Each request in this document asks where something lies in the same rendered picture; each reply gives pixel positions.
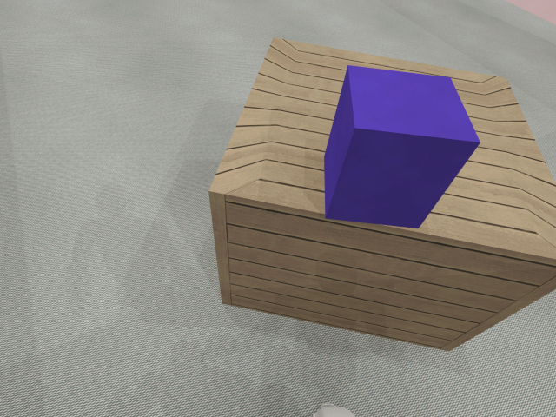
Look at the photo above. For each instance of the carton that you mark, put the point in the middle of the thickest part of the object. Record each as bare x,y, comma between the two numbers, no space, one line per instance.
397,141

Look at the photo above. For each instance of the pedestal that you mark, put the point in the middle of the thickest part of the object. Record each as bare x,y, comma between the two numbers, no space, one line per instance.
485,251

